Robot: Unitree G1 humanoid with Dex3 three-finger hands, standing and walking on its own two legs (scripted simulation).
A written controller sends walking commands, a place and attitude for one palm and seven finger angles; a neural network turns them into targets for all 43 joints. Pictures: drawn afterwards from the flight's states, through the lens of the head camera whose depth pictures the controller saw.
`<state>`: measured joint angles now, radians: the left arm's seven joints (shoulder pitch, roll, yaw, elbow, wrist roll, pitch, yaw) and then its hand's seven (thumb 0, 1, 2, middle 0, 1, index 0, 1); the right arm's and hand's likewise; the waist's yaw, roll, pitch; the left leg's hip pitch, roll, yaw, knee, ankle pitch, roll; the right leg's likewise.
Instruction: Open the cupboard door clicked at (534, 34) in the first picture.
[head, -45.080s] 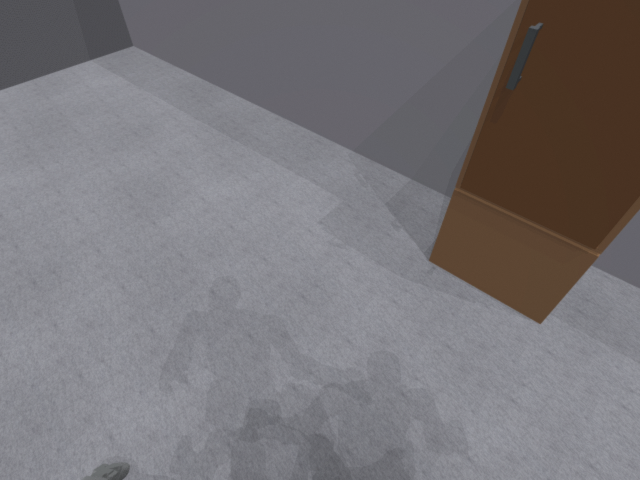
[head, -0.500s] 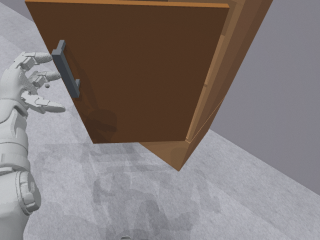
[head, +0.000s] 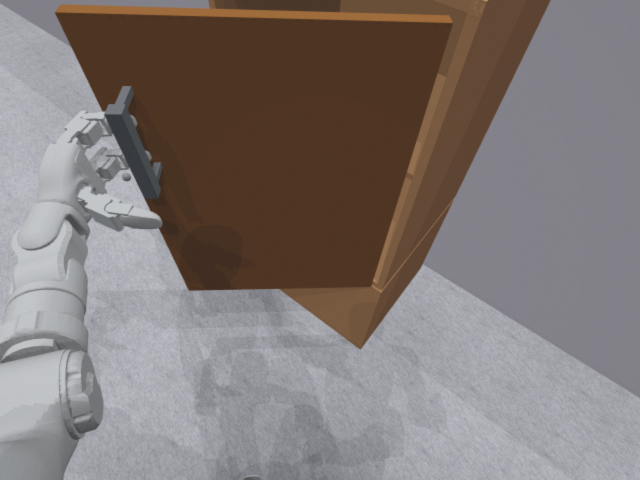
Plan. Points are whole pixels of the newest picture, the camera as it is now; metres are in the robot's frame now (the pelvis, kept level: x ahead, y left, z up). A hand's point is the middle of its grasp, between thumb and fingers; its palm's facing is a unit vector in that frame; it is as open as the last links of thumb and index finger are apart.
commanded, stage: slide the fingers in behind the handle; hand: left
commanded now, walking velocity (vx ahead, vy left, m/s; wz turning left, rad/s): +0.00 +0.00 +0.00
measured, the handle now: (139, 145) +0.51 +0.22 +0.12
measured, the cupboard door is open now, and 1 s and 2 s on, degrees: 41 41 52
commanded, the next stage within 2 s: close the thumb around the handle in 0.66 s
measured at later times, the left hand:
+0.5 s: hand (140, 179) +0.45 +0.21 +0.13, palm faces +0.03 -1.00 +0.00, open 14.0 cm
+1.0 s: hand (139, 179) +0.45 +0.21 +0.12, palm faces +0.02 -1.00 +0.01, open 12.4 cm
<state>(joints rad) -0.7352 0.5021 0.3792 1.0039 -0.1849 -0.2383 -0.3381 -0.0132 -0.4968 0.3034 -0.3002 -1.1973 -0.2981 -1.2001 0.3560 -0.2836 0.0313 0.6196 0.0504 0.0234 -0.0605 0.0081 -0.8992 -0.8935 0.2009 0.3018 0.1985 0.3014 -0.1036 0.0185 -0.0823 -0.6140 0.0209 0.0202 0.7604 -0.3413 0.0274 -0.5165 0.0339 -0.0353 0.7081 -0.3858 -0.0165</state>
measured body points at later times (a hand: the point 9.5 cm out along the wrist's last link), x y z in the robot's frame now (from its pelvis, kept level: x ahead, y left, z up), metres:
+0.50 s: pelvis +0.00 +0.00 +0.00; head +0.05 +0.00 +0.45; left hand +0.44 +0.26 +0.13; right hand +0.06 -0.27 -0.11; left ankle +0.02 +0.10 -0.71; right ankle -0.03 -0.11 -0.71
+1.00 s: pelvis +0.00 +0.00 +0.00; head +0.05 +0.01 +0.45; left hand +0.44 +0.26 +0.13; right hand +0.04 -0.27 -0.11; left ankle +0.02 +0.10 -0.71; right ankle -0.03 -0.11 -0.71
